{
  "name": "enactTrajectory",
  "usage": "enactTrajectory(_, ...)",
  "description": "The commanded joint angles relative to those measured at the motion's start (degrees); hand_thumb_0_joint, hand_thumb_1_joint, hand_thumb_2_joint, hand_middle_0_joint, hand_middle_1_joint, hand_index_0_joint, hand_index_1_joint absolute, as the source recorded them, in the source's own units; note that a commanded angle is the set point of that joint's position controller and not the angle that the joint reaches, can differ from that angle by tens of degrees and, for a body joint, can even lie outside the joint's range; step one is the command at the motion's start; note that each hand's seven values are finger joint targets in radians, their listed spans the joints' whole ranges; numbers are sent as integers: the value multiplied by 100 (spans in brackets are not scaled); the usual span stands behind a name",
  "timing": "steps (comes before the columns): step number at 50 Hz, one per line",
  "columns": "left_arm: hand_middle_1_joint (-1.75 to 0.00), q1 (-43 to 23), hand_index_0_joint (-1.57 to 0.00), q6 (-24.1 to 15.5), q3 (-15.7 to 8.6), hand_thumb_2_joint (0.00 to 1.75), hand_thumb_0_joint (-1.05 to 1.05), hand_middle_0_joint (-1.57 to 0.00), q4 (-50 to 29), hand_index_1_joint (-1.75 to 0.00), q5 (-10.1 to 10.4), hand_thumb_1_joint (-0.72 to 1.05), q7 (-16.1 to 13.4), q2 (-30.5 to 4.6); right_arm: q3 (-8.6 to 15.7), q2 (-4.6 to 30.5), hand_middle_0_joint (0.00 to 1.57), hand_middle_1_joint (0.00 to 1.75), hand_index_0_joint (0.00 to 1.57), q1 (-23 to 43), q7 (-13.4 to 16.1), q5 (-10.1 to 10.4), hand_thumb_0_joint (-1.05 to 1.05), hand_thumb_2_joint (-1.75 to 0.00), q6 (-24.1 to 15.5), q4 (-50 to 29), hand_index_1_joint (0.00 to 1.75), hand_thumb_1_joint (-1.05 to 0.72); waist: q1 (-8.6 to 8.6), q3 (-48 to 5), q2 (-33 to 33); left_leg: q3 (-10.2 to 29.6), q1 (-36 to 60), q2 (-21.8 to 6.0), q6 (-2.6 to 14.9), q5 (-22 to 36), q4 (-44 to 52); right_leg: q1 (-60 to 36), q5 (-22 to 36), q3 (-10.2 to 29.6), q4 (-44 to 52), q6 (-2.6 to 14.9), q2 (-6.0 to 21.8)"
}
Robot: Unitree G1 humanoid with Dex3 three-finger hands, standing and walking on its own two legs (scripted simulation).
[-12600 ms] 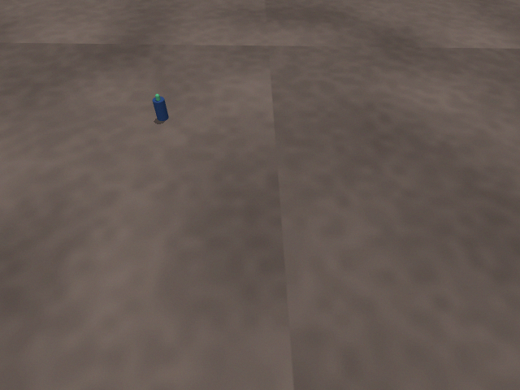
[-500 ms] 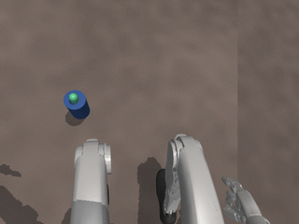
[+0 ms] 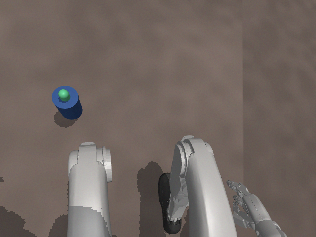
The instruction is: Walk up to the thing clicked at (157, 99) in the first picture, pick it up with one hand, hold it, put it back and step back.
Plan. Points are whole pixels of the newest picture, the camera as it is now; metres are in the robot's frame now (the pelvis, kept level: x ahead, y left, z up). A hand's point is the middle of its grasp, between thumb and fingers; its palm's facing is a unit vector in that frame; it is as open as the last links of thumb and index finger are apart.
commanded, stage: approach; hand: left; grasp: from the side
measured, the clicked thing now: (68, 102) +0.48 +0.23 -0.27
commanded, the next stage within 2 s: close in in 0.30 s
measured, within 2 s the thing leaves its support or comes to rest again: neither
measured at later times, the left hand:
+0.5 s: hand (37, 114) +0.42 +0.30 -0.21, palm faces +0.08 -1.00 +0.06, open 17.6 cm
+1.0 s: hand (63, 114) +0.43 +0.24 -0.24, palm faces +0.12 -0.99 +0.04, open 17.5 cm
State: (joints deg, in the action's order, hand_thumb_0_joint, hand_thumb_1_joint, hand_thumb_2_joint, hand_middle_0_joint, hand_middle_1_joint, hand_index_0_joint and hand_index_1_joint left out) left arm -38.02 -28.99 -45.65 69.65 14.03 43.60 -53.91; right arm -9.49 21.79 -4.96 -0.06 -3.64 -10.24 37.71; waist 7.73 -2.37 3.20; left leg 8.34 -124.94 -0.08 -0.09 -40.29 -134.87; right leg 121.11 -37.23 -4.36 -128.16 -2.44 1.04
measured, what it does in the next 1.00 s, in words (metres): lowers itself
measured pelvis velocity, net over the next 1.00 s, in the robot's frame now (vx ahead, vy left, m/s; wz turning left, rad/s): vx -0.02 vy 0.02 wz -0.14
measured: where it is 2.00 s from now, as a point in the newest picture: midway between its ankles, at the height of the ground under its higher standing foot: (134, 220)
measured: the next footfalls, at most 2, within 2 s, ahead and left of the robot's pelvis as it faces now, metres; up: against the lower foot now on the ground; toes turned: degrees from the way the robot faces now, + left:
none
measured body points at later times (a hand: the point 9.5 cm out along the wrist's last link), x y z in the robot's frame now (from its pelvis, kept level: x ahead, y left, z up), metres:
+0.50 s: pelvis -0.01 +0.01 -0.06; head +0.23 +0.15 +0.29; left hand +0.41 +0.35 -0.21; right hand +0.14 -0.26 -0.11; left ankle +0.08 +0.12 -0.32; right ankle +0.11 -0.13 -0.32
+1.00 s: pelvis -0.02 +0.02 -0.07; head +0.22 +0.18 +0.27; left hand +0.42 +0.29 -0.24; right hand +0.11 -0.25 -0.10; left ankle +0.08 +0.12 -0.32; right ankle +0.11 -0.13 -0.32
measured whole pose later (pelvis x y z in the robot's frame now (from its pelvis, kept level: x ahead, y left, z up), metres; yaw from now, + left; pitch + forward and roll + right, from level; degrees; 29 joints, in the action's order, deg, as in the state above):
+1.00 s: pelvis -0.02 +0.02 -0.07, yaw -8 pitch +11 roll -19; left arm -37.0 -63.3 -28.5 87.2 7.1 10.6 -47.2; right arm -29.4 23.0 8.2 -7.4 -20.1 -0.9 32.1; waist 15.4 16.1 14.4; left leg 20.2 -126.3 0.2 1.0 -40.9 -153.3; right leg 117.7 -33.5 -12.9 -136.7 -4.6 -3.2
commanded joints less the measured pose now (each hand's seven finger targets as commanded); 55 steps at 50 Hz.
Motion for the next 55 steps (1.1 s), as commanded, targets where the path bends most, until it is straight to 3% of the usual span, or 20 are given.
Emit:
enactTrajectory(1, -9, -1047, -6, -647, 91, 2, 0, -8, -210, -10, 147, -59, -71, -1471, 354, 1528, 20, 30, 20, -570, 23, -96, 0, -90, -117, -286, 30, -90, 208, -2822, -1188, -276, 2060, -103, 131, 439, 1394, -1414, 324, -452, 1000, 417, -210)
enactTrajectory(2, -9, -1275, -6, -777, 191, 2, 0, -8, -450, -10, 121, -59, -116, -1474, 287, 1506, 20, 30, 20, -492, 1, -120, 0, -90, -116, -311, 30, -90, 188, -2813, -1378, -235, 2201, -130, 97, 470, 1374, -1248, 345, -488, 878, 437, -217)
enactTrajectory(4, -8, -1107, -6, -930, 182, 2, 0, -8, -82, -9, 61, -58, -222, -1496, 226, 1634, 20, 30, 20, -446, -29, -219, 0, -90, -51, -323, 30, -90, 252, -2705, -1453, -134, 2192, -148, 63, 425, 1329, -1221, 357, -579, 756, 435, -225)
enactTrajectory(8, -9, -1279, -6, -1445, -116, 4, 0, -7, -468, -10, -122, -56, -500, -2167, -2, 1739, 20, 30, 20, -248, -88, -413, 0, -90, 117, -342, 30, -91, 195, -3038, -2163, -66, 2771, -203, -57, 1002, 1156, -1364, 758, -654, 424, 438, -223)
enactTrajectory(10, -9, -1280, -6, -1720, -131, 5, 0, -7, -702, -10, -133, -56, -616, -2106, -95, 1792, 20, 30, 20, -121, -122, -536, 0, -91, 208, -410, 30, -91, 261, -3149, -2401, -25, 2991, -231, -115, 1383, 1031, -1455, 1004, -710, 283, 439, -239)
enactTrajectory(12, -9, -1025, -6, -1881, -161, 5, 0, -8, -373, -11, -167, -56, -745, -2006, -198, 1832, 20, 30, 20, -42, -143, -666, 0, -91, 293, -369, 30, -92, 312, -3085, -2526, 25, 3155, -265, -150, 1712, 907, -1431, 1174, -769, 170, 434, -270)
enactTrajectory(13, -9, -1091, -5, -1991, 54, 5, 0, -7, -416, -10, -152, -57, -767, -1709, -270, 1830, 20, 30, 20, 91, -165, -711, 0, -91, 331, -413, 30, -93, 424, -2994, -2558, 65, 3157, -275, -165, 1734, 868, -1394, 1200, -821, 134, 434, -272)
enactTrajectory(15, -10, -978, -5, -2127, -106, 6, 0, -7, -248, -11, -215, -56, -907, -1959, -341, 1911, 20, 30, 20, 100, -167, -831, 0, -91, 414, -333, 30, -93, 468, -2944, -2624, 103, 3146, -302, -171, 1748, 765, -1477, 1248, -870, 111, 419, -307)
enactTrajectory(16, -10, -1030, -5, -2191, 150, 5, 0, -7, -191, -11, -223, -57, -933, -1662, -375, 1890, 20, 30, 20, 192, -178, -870, 0, -91, 443, -346, 30, -93, 540, -2827, -2630, 92, 3050, -313, -158, 1641, 697, -1428, 1230, -861, 106, 417, -319)
enactTrajectory(17, -10, -977, -6, -2244, 257, 6, 0, -7, 24, -11, -251, -57, -990, -1480, -427, 1934, 20, 30, 20, 272, -185, -912, 0, -91, 473, -363, 30, -93, 664, -2616, -2591, 141, 2924, -312, -169, 1490, 713, -1378, 1172, -933, 75, 419, -312)
enactTrajectory(22, -8, -901, -7, -2613, 769, 0, 0, -8, 484, -8, -256, -61, -1370, -805, -656, 1981, 20, 30, 20, 639, -288, -1076, 0, -91, 544, -465, 30, -94, 893, -1997, -2107, 321, 2417, -322, -142, 806, 553, -1311, 881, -1167, 57, 369, -374)
enactTrajectory(26, -8, -976, -7, -3011, 665, 0, 0, -8, 489, -7, -175, -61, -1895, -825, -806, 2060, 20, 30, 20, 813, -392, -1198, 0, -91, 589, -494, 30, -95, 903, -1902, -1831, 363, 2141, -309, -94, 763, 314, -1646, 939, -1224, 43, 304, -428)
enactTrajectory(32, -7, -1015, -7, -3516, 769, 2, 0, -7, 613, -7, -609, -58, -2627, -994, -994, 2148, 20, 30, 20, 993, -494, -1414, 0, -91, 745, -481, 30, -94, 1035, -1599, -2182, 508, 2231, -343, -187, 699, 368, -1664, 969, -1387, -82, 305, -479)
enactTrajectory(35, -6, -950, -6, -3595, 1014, 2, 0, -7, 682, -6, -768, -55, -2788, -823, -1052, 2166, 20, 30, 20, 1088, -528, -1491, 0, -91, 816, -504, 30, -94, 1109, -1363, -2369, 591, 2266, -368, -222, 611, 463, -1560, 974, -1443, -119, 305, -471)
enactTrajectory(37, -6, -934, -6, -3630, 1202, 3, 0, -6, 803, -6, -766, -54, -2853, -634, -1074, 2201, 20, 30, 20, 1132, -547, -1545, 0, -91, 874, -560, 30, -94, 1247, -1269, -2292, 658, 2222, -376, -229, 548, 477, -1507, 944, -1501, -133, 299, -476)
enactTrajectory(42, -6, -987, -5, -3680, 1668, 3, 0, -5, 907, -6, -669, -55, -3029, -184, -1168, 2186, 20, 30, 20, 1219, -590, -1600, 0, -91, 945, -614, 30, -93, 1371, -1173, -1942, 774, 2091, -341, -183, 531, 369, -1540, 1038, -1526, -96, 246, -508)
enactTrajectory(43, -6, -1090, -6, -3708, 1696, 2, 0, -6, 939, -6, -662, -59, -3085, -188, -1179, 2214, 20, 30, 20, 1209, -599, -1601, 0, -91, 959, -628, 30, -94, 1458, -1110, -1910, 818, 2045, -329, -176, 429, 387, -1515, 968, -1571, -86, 232, -503)
enactTrajectory(48, -8, -1146, -6, -3909, 1690, 7, 0, -6, 1034, -7, -640, -55, -3439, -224, -1310, 2155, 20, 30, 20, 1276, -638, -1675, 0, -90, 986, -658, 30, -92, 1397, -1030, -1668, 835, 1859, -305, -121, 319, 235, -1664, 961, -1529, -28, 199, -559)
enactTrajectory(52, -9, -1151, -6, -4047, 1628, 10, 0, -6, 1180, -9, -855, -51, -3746, -434, -1363, 2172, 20, 30, 20, 1308, -666, -1749, 0, -91, 1075, -694, 30, -92, 1413, -874, -1913, 907, 1928, -344, -174, 271, 347, -1620, 889, -1595, -77, 215, -566)
enactTrajectory(55, -9, -971, -8, -4115, 1577, 17, 0, -10, 1155, -10, -973, -36, -3924, -534, -1417, 2136, 20, 30, 20, 1330, -680, -1796, 0, -91, 1150, -725, 30, -90, 1301, -957, -1986, 868, 1971, -355, -184, 456, 313, -1772, 1018, -1582, -78, 228, -604)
